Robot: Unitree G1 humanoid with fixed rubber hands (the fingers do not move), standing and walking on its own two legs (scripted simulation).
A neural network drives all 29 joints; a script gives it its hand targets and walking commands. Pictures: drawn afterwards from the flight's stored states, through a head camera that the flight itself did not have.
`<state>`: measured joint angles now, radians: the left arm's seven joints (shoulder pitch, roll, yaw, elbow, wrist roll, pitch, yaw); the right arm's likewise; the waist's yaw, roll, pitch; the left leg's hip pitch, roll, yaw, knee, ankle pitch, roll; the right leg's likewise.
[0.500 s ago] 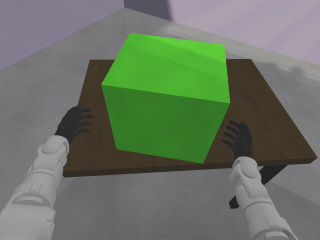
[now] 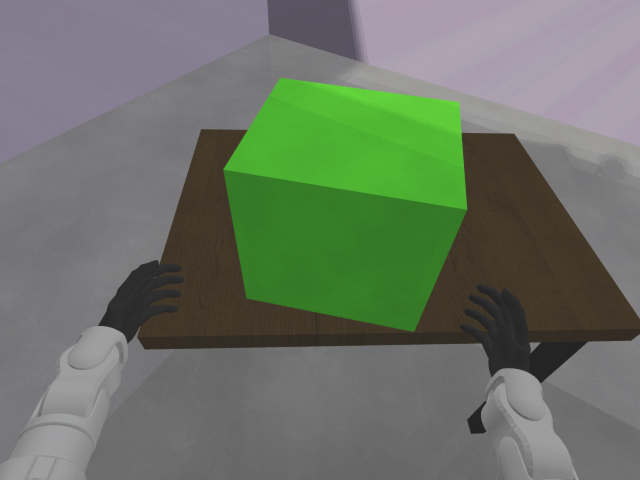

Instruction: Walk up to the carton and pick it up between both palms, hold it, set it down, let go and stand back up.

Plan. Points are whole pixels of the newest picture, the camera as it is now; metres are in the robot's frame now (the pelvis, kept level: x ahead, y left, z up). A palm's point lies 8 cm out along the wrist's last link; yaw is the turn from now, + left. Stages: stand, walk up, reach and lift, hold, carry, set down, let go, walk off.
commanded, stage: set down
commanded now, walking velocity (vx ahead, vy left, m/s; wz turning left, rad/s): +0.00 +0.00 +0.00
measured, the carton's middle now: (347, 205) +0.52 -0.04 +0.04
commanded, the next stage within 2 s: none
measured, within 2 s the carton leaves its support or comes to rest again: neither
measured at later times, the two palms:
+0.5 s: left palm (95, 396) +0.22 +0.26 +0.02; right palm (515, 409) +0.20 -0.21 +0.04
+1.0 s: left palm (100, 401) +0.22 +0.27 +0.00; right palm (507, 412) +0.21 -0.21 +0.00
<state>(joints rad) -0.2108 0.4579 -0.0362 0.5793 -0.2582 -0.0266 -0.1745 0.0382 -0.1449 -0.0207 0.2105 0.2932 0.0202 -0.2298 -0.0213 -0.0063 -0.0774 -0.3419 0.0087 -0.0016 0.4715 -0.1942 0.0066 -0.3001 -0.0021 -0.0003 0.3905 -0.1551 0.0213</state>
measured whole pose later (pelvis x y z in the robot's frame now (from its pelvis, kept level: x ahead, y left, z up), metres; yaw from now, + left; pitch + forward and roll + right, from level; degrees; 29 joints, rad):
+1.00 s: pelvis +0.02 +0.00 +0.00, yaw +0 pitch +4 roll -1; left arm 0.26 0.47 0.00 0.20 -0.29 -0.01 -0.14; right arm 0.40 -0.11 -0.02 -0.03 0.23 0.05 -0.19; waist 0.02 0.02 -0.02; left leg -0.31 0.02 0.00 0.47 -0.23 0.01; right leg -0.26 0.00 0.00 0.39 -0.19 0.01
